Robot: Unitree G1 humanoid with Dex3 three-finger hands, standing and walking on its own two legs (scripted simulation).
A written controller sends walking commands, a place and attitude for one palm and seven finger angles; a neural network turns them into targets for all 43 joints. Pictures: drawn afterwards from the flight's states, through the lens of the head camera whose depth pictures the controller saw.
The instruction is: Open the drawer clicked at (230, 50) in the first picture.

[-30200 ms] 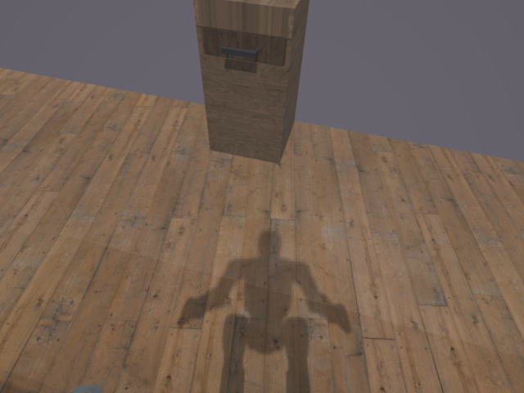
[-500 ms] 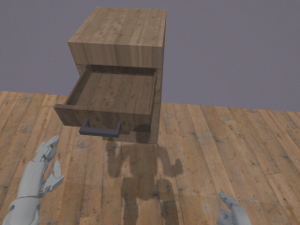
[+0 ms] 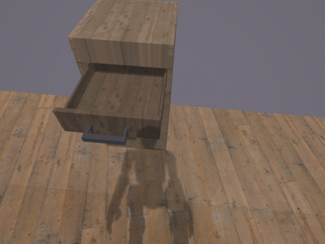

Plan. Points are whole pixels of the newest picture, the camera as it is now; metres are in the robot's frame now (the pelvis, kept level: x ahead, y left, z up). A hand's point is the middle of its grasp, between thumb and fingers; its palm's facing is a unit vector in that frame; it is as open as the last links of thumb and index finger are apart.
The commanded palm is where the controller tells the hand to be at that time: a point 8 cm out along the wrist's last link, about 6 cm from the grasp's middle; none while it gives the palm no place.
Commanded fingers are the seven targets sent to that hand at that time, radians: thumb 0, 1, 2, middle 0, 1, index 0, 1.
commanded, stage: let the arm hang, fingers relaxed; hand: left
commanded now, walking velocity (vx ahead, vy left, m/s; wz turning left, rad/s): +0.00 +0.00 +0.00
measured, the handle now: (106, 133) +0.48 +0.24 -0.12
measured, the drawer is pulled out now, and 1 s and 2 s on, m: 0.30 0.30 0.30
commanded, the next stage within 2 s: look to check the result in 0.50 s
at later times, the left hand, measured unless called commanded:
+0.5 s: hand out of the picture -0.01 +0.15 -0.18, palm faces +0.07 -0.98 -0.17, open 7.3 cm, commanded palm none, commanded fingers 0.00 0.90 0.90 -0.20 -0.30 -0.20 -0.30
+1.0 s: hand out of the picture +0.00 +0.15 -0.18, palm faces +0.07 -0.98 -0.18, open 7.4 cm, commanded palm none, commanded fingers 0.00 0.90 0.90 -0.20 -0.30 -0.20 -0.30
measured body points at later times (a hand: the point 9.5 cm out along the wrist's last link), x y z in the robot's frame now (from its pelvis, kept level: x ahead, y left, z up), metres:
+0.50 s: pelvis +0.01 -0.01 +0.00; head +0.01 -0.01 +0.45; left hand -0.01 +0.20 -0.16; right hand -0.02 -0.20 -0.16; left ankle -0.01 +0.12 -0.74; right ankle +0.03 -0.12 -0.74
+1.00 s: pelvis +0.02 -0.02 +0.00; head +0.03 -0.02 +0.45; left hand +0.00 +0.20 -0.16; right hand -0.02 -0.21 -0.16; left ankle -0.01 +0.12 -0.74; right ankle +0.03 -0.12 -0.74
